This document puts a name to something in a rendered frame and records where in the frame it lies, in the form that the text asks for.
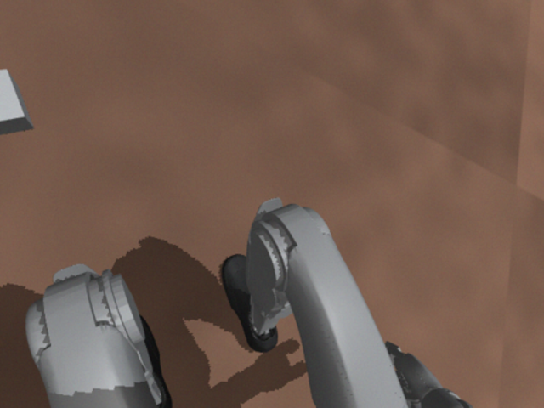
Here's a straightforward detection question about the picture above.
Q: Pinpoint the right robot hand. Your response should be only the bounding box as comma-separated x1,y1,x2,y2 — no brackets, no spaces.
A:
385,342,443,408

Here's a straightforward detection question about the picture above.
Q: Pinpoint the carton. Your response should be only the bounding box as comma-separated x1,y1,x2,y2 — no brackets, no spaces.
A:
0,69,34,135

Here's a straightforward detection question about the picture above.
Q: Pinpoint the right robot arm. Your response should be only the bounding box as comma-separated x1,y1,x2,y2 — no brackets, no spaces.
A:
421,388,473,408

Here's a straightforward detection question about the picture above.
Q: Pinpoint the left robot foot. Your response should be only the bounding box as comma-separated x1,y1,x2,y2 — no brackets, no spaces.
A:
139,315,173,408

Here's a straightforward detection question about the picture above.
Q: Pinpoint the right robot foot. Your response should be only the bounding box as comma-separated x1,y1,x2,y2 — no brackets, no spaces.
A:
222,254,278,353

